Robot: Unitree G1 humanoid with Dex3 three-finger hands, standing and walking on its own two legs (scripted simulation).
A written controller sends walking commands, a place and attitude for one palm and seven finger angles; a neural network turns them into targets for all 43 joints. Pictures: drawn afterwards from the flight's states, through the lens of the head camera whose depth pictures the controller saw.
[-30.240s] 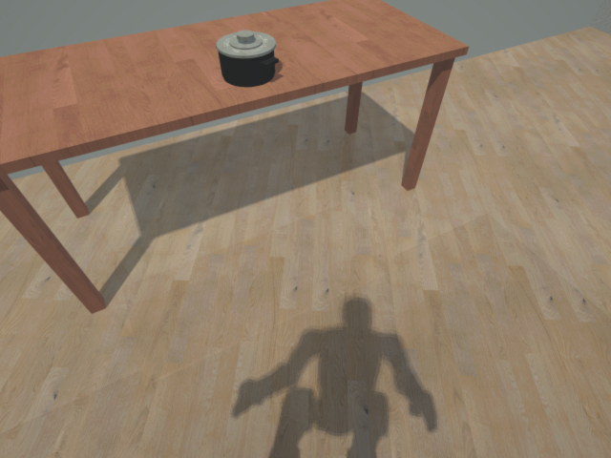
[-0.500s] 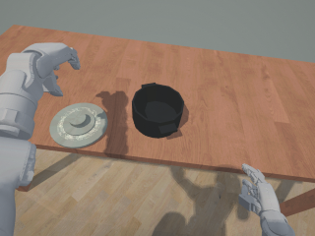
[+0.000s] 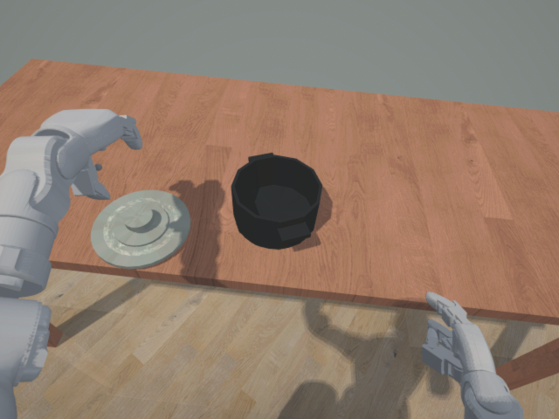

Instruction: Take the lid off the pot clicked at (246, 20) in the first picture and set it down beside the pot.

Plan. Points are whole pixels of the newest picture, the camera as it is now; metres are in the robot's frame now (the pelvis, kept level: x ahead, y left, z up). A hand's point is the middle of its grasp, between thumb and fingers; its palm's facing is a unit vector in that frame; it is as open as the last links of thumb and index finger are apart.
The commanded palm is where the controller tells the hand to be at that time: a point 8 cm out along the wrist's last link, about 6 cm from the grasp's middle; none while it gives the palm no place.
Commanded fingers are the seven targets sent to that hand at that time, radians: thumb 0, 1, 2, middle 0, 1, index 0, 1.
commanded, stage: draw the hand back to the body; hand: left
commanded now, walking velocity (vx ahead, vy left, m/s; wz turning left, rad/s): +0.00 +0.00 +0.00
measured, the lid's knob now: (138, 218) +0.45 +0.27 -0.03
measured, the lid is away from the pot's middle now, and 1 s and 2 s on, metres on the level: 0.26 0.26 0.26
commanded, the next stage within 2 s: step back with the hand held close in 1.84 s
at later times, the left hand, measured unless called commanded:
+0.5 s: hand (127, 156) +0.39 +0.21 +0.18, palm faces +0.35 -0.91 -0.23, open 10.4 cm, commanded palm +0.33 +0.25 +0.19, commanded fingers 0.00 0.31 0.89 -0.35 -0.49 -0.35 -0.49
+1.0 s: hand (128, 212) +0.31 +0.19 +0.18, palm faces +0.41 -0.88 -0.25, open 8.0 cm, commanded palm +0.25 +0.22 +0.19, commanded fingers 0.00 0.90 0.90 -0.20 -0.30 -0.20 -0.30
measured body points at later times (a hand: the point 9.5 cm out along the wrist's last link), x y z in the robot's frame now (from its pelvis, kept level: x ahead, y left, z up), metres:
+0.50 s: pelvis +0.02 -0.05 +0.01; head +0.03 -0.04 +0.46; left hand +0.37 +0.26 +0.19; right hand +0.22 -0.27 -0.03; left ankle +0.02 +0.03 -0.73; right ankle -0.03 -0.16 -0.73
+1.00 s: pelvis +0.02 -0.08 +0.01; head +0.00 -0.09 +0.46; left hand +0.28 +0.23 +0.19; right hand +0.23 -0.30 -0.03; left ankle +0.02 +0.03 -0.73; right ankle -0.03 -0.16 -0.73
